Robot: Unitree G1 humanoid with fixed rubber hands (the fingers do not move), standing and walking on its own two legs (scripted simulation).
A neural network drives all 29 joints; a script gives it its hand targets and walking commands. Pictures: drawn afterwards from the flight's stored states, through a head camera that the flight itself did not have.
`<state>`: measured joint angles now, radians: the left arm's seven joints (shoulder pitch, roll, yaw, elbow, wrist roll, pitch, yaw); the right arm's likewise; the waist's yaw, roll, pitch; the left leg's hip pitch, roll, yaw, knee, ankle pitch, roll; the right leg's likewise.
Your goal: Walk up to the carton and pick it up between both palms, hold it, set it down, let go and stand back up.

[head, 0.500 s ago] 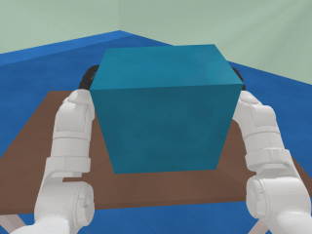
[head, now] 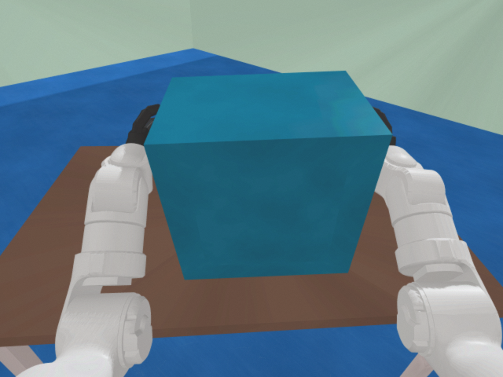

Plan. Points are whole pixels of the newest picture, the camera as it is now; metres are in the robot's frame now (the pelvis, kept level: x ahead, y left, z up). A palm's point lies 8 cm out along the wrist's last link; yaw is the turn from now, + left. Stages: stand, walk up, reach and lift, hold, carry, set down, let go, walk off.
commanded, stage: hold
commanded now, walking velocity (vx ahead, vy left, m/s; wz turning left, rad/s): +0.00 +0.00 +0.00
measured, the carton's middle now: (262, 178) +0.38 -0.01 +0.19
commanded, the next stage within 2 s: none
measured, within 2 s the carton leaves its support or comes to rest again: neither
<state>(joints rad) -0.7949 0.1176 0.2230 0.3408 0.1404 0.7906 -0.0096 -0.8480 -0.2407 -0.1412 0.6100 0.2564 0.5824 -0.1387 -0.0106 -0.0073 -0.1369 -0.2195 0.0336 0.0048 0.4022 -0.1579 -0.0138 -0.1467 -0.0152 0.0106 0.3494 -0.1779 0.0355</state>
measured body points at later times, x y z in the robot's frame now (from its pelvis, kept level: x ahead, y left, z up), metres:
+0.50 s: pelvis +0.00 +0.00 +0.00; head -0.06 +0.01 +0.45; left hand +0.39 +0.18 +0.24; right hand +0.40 -0.19 +0.24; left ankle +0.04 +0.12 -0.74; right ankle +0.01 -0.14 -0.74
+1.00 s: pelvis +0.00 +0.00 +0.00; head -0.06 +0.01 +0.45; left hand +0.39 +0.18 +0.24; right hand +0.40 -0.19 +0.24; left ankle +0.04 +0.12 -0.74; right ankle +0.01 -0.14 -0.74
